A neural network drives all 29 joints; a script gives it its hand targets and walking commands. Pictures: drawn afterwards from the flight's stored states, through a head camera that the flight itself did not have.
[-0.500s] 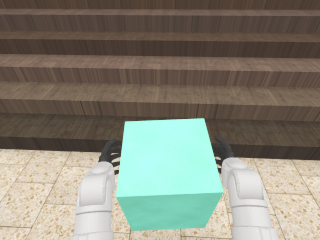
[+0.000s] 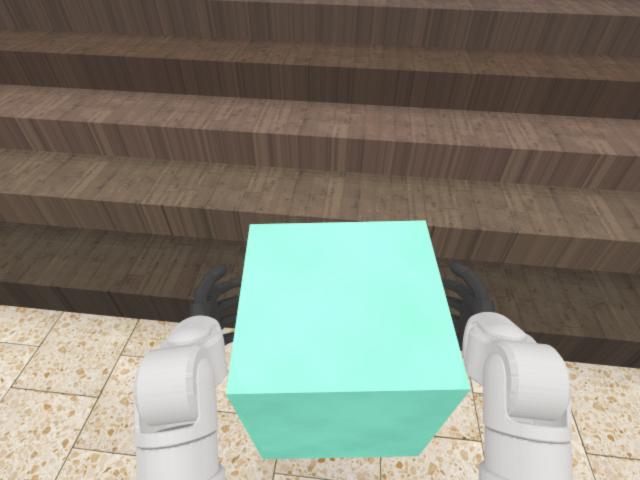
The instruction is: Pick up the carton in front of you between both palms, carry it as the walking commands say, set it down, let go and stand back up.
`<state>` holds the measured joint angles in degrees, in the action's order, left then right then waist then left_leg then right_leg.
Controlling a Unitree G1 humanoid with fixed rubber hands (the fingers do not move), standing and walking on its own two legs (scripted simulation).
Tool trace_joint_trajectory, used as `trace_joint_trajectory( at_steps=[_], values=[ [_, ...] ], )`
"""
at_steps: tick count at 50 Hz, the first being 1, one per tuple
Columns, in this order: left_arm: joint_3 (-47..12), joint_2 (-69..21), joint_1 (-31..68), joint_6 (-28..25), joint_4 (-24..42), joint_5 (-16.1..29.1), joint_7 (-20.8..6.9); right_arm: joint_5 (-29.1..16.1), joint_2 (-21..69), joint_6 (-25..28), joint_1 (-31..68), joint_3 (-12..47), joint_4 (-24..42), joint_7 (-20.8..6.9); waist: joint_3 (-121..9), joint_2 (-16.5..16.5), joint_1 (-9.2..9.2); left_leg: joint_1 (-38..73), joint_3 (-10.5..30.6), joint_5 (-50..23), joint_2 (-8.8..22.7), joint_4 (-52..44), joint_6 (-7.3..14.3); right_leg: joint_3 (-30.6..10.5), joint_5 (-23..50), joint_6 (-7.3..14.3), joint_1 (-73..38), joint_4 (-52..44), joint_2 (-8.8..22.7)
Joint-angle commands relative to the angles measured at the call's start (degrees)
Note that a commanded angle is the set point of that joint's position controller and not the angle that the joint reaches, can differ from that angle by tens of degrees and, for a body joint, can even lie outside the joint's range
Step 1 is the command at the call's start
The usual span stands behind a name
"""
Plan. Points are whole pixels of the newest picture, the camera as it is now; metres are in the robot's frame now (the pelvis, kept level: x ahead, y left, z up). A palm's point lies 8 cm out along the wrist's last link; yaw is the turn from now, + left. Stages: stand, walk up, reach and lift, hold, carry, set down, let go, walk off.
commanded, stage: carry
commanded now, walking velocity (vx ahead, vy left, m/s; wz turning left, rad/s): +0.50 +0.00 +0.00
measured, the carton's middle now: (339, 347) +0.28 +0.01 +0.03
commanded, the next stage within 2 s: none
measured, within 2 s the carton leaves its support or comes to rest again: neither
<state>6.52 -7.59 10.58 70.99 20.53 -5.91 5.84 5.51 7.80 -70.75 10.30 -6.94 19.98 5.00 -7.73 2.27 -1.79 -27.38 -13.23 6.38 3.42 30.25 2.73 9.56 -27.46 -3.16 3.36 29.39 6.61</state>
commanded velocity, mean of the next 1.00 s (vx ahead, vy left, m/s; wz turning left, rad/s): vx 0.50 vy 0.00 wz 0.00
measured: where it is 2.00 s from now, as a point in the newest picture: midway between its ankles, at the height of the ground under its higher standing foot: (328, 191)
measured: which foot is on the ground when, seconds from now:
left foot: down 0.00-0.46, up 0.48-0.84, down 0.86-1.00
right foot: down 0.00-0.00, up 0.02-0.42, down 0.44-0.86, up 0.88-1.00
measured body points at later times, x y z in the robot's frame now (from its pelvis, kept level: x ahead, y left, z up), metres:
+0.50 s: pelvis +0.31 -0.01 -0.01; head +0.32 -0.02 +0.44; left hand +0.66 +0.14 +0.16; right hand +0.67 -0.16 +0.15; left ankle +0.12 +0.09 -0.67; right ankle +0.42 -0.09 -0.72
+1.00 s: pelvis +0.61 +0.02 +0.01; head +0.68 +0.03 +0.45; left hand +1.02 +0.16 +0.13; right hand +1.01 -0.14 +0.14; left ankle +0.64 +0.09 -0.72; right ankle +0.50 -0.09 -0.57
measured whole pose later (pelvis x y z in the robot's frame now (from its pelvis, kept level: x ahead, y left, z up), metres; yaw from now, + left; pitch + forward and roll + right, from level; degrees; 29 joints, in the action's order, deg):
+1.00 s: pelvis +0.61 +0.02 +0.01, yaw +0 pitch +6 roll +0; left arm 18.3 0.1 49.9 76.0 -3.1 -3.7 8.2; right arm 5.2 1.7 -75.4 49.0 -16.9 -3.1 7.5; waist 3.8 1.3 2.9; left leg -24.9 -6.7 13.2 -1.0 32.2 5.1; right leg 1.5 -23.5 2.4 34.3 84.7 -0.6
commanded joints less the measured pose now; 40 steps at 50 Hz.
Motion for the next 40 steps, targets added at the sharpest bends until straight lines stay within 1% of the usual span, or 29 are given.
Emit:
trace_joint_trajectory(
  at_steps=[1,2,3,4,5,6,7,9,13,15,18,19,20,21,22,23,24,25,26,27,28,29,31,33,34,36,38,39,40],
  values=[
    [-42.0,-47.32,29.4,1.65,3.32,24.77,-15.04,-19.83,45.69,-0.69,24.21,37.31,-0.45,-13.46,-15.11,-20.42,3.76,42.28,40.2,18.59,21.55,-16.8,8.78,1.72,0.3,0.29,35.58,32.63,-6.42],
    [-42.1,-48.12,30.62,1.59,3.0,25.55,-15.27,-20.6,46.81,-0.63,25.44,37.73,1.16,-13.36,-13.77,-16.25,3.59,41.28,42.0,14.44,22.82,-17.53,10.31,-5.2,-1.3,2.29,40.84,39.81,-3.4],
    [-42.12,-49.34,32.04,1.27,4.09,26.17,-15.45,-21.38,48.59,-0.41,27.84,38.18,3.29,-13.25,-13.69,-12.85,3.44,38.82,37.29,8.11,21.05,-16.38,9.84,-7.11,0.89,3.72,41.87,41.93,-0.67],
    [-42.0,-50.35,33.08,0.96,4.99,26.29,-15.39,-22.06,50.11,-0.23,30.01,38.88,4.96,-13.21,-14.15,-7.85,3.16,36.58,33.12,6.0,20.06,-16.14,8.72,-8.27,4.67,4.5,41.2,41.21,1.12],
    [-41.71,-50.79,33.19,0.64,5.94,25.99,-15.14,-22.8,51.3,-0.04,31.84,39.66,6.89,-13.25,-13.91,-5.3,2.9,33.55,28.5,4.22,18.74,-17.09,6.98,-8.95,8.21,4.68,39.19,37.85,2.18],
    [-41.73,-50.9,32.94,0.36,6.96,25.36,-14.75,-23.5,51.79,0.08,32.73,40.19,8.28,-13.35,-14.35,-5.33,2.83,31.51,23.59,3.37,17.15,-18.0,5.57,-8.39,10.54,4.6,36.56,34.08,2.03],
    [-41.75,-50.63,32.13,0.16,7.97,24.54,-14.26,-24.06,51.59,0.14,32.75,40.52,9.32,-13.49,-14.38,-6.44,2.94,30.96,20.58,1.44,16.15,-18.61,5.18,-6.98,11.59,4.29,35.21,30.93,1.34],
    [-41.12,-50.18,30.73,0.14,8.4,23.25,-13.26,-25.19,49.48,-0.32,33.03,41.02,10.98,-13.66,-13.71,-7.73,2.97,31.65,16.19,-1.64,14.09,-19.19,5.33,-4.92,13.55,3.64,35.12,25.07,0.38],
    [-39.89,-44.51,32.75,1.42,8.61,21.72,-11.6,-25.92,42.83,-1.75,35.96,40.93,11.19,-13.53,-10.8,-8.93,3.0,33.6,10.24,-8.84,10.98,-18.0,5.68,-1.63,19.37,3.54,36.09,11.73,-1.53],
    [-39.56,-41.02,36.69,2.51,7.2,21.58,-11.2,-25.53,38.99,-2.56,39.28,40.02,9.27,-13.09,-9.0,-9.55,3.18,32.88,7.6,-11.65,9.57,-16.7,5.37,0.18,22.18,4.21,33.91,6.99,-2.94],
    [-38.26,-37.16,45.48,4.5,3.34,23.33,-10.98,-25.61,35.36,-4.22,46.74,37.92,4.44,-12.07,-6.24,-10.82,3.86,30.85,5.73,-11.99,9.55,-14.66,4.53,0.87,26.17,5.68,28.93,2.64,-3.16],
    [-37.4,-36.45,48.29,5.12,1.81,24.08,-10.89,-25.81,34.74,-4.85,49.56,37.11,2.82,-11.7,-6.38,-10.75,3.67,30.53,4.87,-14.36,9.35,-12.06,4.15,1.54,25.6,6.29,26.06,1.77,-3.62],
    [-36.2,-35.9,50.9,5.63,-0.3,24.67,-10.82,-26.12,34.38,-5.47,53.14,36.22,1.08,-11.36,-7.77,-10.11,2.34,29.58,2.98,-18.72,8.47,-6.47,3.38,3.5,24.55,6.67,20.5,0.25,-5.22],
    [-34.52,-34.93,52.36,6.25,-2.78,25.09,-10.77,-26.62,34.51,-6.25,55.17,35.54,-0.84,-10.98,-10.39,-7.68,1.07,26.38,0.85,-20.67,6.32,1.89,1.89,5.64,20.77,6.49,11.45,-0.72,-7.94],
    [-32.77,-34.47,54.44,6.81,-5.31,25.48,-10.79,-26.95,34.02,-7.0,58.12,34.55,-2.74,-10.65,-14.91,-3.62,-0.7,18.79,0.83,-13.99,4.41,13.4,0.55,1.31,16.23,6.61,-1.02,0.37,-5.22],
    [-31.02,-33.12,56.8,7.31,-7.24,25.57,-10.66,-27.77,35.18,-7.97,61.59,34.03,-3.89,-10.37,-20.36,8.85,-1.52,4.13,2.58,1.7,-0.69,31.26,-1.67,-24.53,4.98,12.78,-12.27,-4.53,10.1],
    [-30.05,-33.71,58.84,7.62,-9.55,26.11,-10.47,-28.23,35.81,-8.6,65.19,33.16,-5.2,-10.09,-20.06,18.8,-2.87,-10.33,7.43,21.45,-6.89,42.36,-1.78,-42.41,3.45,18.01,-18.28,-13.52,15.41],
    [-29.92,-35.85,61.94,7.96,-9.33,27.33,-10.64,-28.63,38.11,-8.68,68.42,32.86,-6.72,-9.81,-19.54,15.21,-1.45,-14.99,12.49,22.01,-3.17,49.5,0.11,-38.5,7.64,17.58,-17.82,-12.64,16.14],
    [-29.92,-39.31,65.94,7.86,-9.54,28.56,-10.98,-28.47,40.59,-8.49,71.29,31.72,-7.57,-9.72,-19.7,8.56,-2.18,-16.31,13.64,19.41,-1.55,50.54,1.21,-33.74,14.23,16.85,-15.57,-10.18,14.33],
    [-30.06,-43.02,69.64,7.81,-9.52,29.73,-11.35,-28.35,43.23,-8.35,72.56,30.58,-9.38,-9.69,-18.71,2.82,-1.57,-16.03,14.25,15.45,0.4,48.01,1.5,-28.0,20.24,15.44,-12.2,-9.21,12.7],
    [-30.52,-45.78,73.6,7.48,-8.92,30.61,-11.68,-28.22,45.35,-8.0,74.15,29.82,-10.27,-9.61,-19.08,1.49,-0.9,-14.81,14.7,12.95,1.63,44.66,1.19,-23.68,23.96,14.35,-9.95,-9.17,11.67],
    [-30.52,-47.94,77.12,7.15,-8.72,31.24,-11.86,-27.89,46.94,-7.63,76.4,29.27,-10.73,-9.42,-20.16,2.5,-0.5,-13.48,14.2,11.92,1.71,42.53,0.88,-20.91,26.0,13.75,-9.1,-9.26,10.9],
    [-29.56,-50.02,81.2,6.72,-9.04,31.75,-11.91,-26.89,48.43,-6.87,79.38,28.4,-11.87,-8.74,-21.49,3.48,-0.9,-14.07,12.57,11.63,1.15,39.75,0.31,-17.42,29.87,14.76,-9.28,-9.1,10.19],
    [-28.68,-50.58,83.93,6.44,-10.34,31.8,-11.75,-25.64,48.59,-6.24,81.11,27.41,-13.38,-7.93,-21.52,3.17,-1.35,-17.22,11.67,10.67,1.1,34.69,-0.16,-15.34,32.38,15.8,-11.27,-8.63,9.59],
    [-28.36,-50.54,84.65,6.31,-11.29,31.64,-11.62,-25.2,48.45,-6.04,81.75,26.99,-14.18,-7.64,-21.33,3.03,-1.71,-18.1,11.15,9.69,1.03,31.26,-0.52,-13.98,35.3,15.87,-12.11,-7.94,9.03],
    [-27.62,-50.59,84.83,6.11,-13.72,31.17,-11.43,-24.28,48.23,-5.83,81.81,26.21,-16.52,-7.26,-20.67,3.54,-2.4,-17.28,9.37,6.77,0.07,22.89,-0.69,-10.36,41.95,15.19,-12.8,-5.7,6.72],
    [-26.78,-50.53,84.24,5.91,-16.34,30.23,-11.38,-23.33,48.11,-5.76,81.73,25.37,-18.62,-7.24,-20.48,4.54,-3.09,-13.28,6.91,2.19,-2.05,14.14,-0.35,-7.4,48.86,13.8,-13.01,-3.77,5.08],
    [-26.67,-50.79,84.26,5.82,-16.98,29.78,-11.36,-22.76,48.18,-5.75,81.39,24.85,-19.53,-7.38,-21.41,7.24,-2.9,-9.97,5.93,1.13,-3.18,12.42,0.22,-5.49,51.03,13.64,-12.79,-1.72,4.7],
    [-26.25,-51.09,83.54,5.75,-18.07,29.28,-11.39,-22.51,48.15,-5.77,81.46,24.45,-19.96,-7.57,-21.56,7.59,-2.65,-7.42,5.47,0.07,-4.11,8.93,0.81,-4.42,54.48,12.66,-12.57,0.31,4.21]
  ],
)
